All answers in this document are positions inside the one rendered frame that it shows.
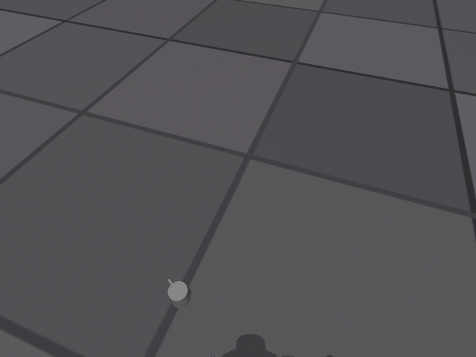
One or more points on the mug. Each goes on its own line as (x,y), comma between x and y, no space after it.
(178,294)

